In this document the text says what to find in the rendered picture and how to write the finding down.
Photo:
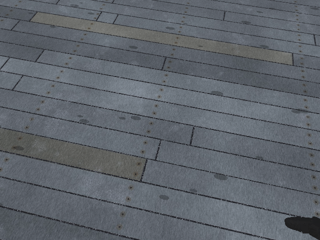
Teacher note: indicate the robot right hand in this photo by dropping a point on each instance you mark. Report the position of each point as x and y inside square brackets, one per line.
[305, 225]

